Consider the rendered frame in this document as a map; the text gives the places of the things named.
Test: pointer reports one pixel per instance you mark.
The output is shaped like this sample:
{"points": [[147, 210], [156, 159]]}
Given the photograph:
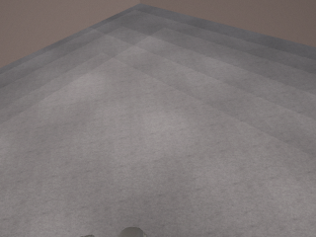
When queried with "left robot thigh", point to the left robot thigh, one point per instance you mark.
{"points": [[132, 232]]}

